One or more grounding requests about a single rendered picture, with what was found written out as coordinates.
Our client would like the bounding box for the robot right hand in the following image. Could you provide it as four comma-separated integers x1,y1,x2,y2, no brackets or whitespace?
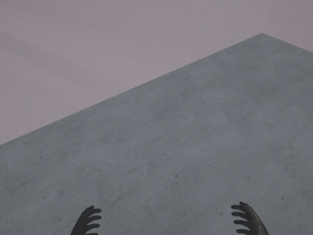
231,202,269,235

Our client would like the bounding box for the robot left hand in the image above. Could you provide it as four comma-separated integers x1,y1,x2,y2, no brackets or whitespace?
70,206,102,235

